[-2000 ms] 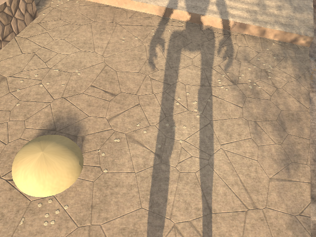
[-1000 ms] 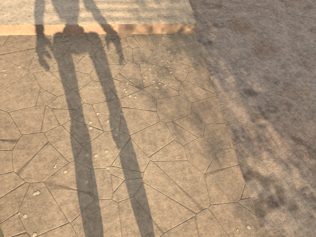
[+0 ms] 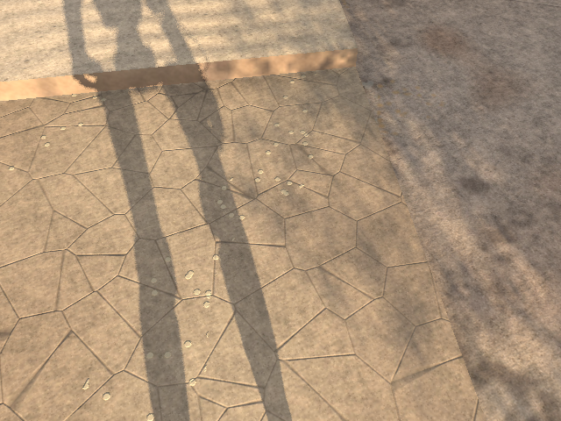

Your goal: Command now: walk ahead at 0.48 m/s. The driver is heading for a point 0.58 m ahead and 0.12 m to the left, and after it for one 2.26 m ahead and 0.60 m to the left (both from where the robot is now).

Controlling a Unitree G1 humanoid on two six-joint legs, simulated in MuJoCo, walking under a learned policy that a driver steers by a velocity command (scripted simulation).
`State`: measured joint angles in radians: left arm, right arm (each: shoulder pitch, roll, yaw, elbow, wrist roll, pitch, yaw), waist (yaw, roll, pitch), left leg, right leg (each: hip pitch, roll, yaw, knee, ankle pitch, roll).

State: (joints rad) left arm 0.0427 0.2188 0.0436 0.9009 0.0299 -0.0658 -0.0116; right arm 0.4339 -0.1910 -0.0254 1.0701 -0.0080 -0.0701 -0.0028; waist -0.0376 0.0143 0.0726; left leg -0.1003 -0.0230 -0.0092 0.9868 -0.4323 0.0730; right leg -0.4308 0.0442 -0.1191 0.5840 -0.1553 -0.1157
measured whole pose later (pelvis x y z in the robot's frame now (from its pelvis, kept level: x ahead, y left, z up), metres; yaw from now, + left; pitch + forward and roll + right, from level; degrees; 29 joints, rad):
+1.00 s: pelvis +0.52 +0.06 +0.00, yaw +26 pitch +0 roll +2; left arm 0.08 0.25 0.01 0.77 0.03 -0.05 0.02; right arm 0.35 -0.28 -0.07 0.90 -0.01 -0.01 -0.02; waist -0.07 -0.03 0.07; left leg -0.09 -0.18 -0.15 0.57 -0.42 0.10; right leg -0.44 0.01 0.00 0.53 -0.04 -0.04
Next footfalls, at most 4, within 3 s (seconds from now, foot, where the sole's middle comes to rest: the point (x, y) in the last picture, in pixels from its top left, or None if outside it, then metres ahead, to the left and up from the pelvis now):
0.50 left None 0.42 0.10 -0.76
1.00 right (271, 320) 0.70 0.04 -0.76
1.36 left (215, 392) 0.52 0.17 -0.76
2.58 right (266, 296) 0.77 0.05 -0.76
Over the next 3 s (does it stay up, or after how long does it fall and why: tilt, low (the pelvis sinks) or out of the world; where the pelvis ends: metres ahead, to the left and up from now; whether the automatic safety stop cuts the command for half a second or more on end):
stays up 0.84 0.17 0.01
